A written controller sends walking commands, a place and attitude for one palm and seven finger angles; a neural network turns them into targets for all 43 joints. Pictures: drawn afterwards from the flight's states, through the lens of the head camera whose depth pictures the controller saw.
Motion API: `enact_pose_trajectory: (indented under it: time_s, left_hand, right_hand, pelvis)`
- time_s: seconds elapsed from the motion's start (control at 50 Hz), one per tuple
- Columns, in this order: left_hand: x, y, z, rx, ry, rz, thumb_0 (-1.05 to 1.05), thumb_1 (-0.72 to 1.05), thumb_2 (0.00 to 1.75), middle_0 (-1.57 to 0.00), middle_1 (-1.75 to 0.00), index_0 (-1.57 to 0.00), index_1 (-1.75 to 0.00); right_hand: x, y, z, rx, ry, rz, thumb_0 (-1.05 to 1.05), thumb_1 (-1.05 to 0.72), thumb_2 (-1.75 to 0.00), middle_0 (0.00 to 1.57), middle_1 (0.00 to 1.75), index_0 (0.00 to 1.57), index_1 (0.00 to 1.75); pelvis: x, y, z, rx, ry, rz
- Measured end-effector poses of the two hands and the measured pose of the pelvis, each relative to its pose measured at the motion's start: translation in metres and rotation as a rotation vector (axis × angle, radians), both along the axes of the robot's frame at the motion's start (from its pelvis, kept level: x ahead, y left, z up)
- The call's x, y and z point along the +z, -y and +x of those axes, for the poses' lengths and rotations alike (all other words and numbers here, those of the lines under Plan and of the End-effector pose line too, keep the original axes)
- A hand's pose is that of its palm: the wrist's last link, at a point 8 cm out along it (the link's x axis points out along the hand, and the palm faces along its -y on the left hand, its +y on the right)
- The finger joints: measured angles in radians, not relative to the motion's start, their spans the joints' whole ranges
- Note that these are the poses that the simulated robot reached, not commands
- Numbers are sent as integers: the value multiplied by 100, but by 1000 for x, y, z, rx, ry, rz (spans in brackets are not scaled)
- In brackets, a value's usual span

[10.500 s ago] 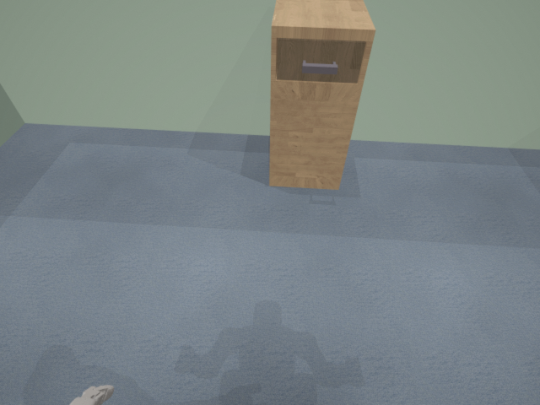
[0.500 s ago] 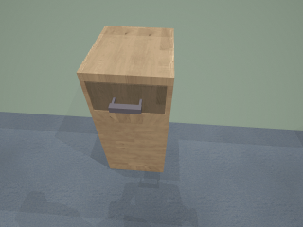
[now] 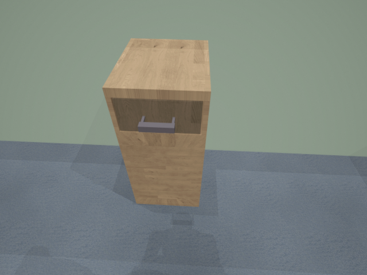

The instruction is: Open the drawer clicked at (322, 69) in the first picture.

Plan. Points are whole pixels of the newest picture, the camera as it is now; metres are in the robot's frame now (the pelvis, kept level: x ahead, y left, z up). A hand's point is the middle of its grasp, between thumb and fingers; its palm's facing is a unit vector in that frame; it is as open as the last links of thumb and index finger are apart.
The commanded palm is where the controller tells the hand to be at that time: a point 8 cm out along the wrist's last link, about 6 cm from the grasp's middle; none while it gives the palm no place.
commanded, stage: come to a stop and stand still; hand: left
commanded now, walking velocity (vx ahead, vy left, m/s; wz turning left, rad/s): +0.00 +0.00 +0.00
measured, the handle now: (157, 123) +0.65 +0.13 -0.07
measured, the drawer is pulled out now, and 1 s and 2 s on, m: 0.00 0.00 0.00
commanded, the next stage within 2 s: look again from close up in 0.36 s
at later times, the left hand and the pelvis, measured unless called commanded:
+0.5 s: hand out of the picture -0.01 +0.17 -0.16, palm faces +0.04 -0.98 -0.19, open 7.3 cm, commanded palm none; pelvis -0.02 +0.00 +0.01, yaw +1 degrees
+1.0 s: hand out of the picture +0.00 +0.15 -0.16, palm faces +0.04 -0.99 -0.16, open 7.3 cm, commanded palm none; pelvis +0.02 -0.01 +0.01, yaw +1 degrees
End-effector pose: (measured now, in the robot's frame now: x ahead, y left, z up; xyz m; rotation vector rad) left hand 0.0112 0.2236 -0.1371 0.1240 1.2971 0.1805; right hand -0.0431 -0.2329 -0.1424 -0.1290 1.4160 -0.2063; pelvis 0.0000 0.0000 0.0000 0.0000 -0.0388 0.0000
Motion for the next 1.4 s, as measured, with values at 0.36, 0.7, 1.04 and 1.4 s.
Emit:
enact_pose_trajectory:
  time_s: [0.36, 0.7, 1.04, 1.4]
  left_hand:
    - [5, 2, -12, -34, 15, 8, 1, 94, 90, -20, -30, -20, -30]
    - [-1, 21, -45, 6, -108, -45, 0, 91, 90, -20, -30, -20, -30]
    - [3, 26, -7, -7, -102, -28, 1, 92, 90, -20, -30, -20, -30]
    - [0, 50, 35, 23, -116, -21, 0, 91, 90, -20, -30, -20, -30]
  right_hand:
    - [1, -22, -1, 32, 45, 64, 1, -91, -89, 20, 30, 20, 30]
    - [8, -7, 27, 65, 45, 22, 1, -91, -89, 20, 30, 20, 30]
    - [6, -11, 55, 61, 31, 48, 1, -91, -89, 20, 30, 20, 30]
    - [-5, 25, 96, 50, -18, 46, 1, -91, -89, 20, 30, 20, 30]
  pelvis:
    - [6, 3, -24, 4, -7, -3]
    - [8, 4, -9, 13, -26, -1]
    - [11, 11, 21, 8, -31, 2]
    - [1, 40, 80, 17, -64, 12]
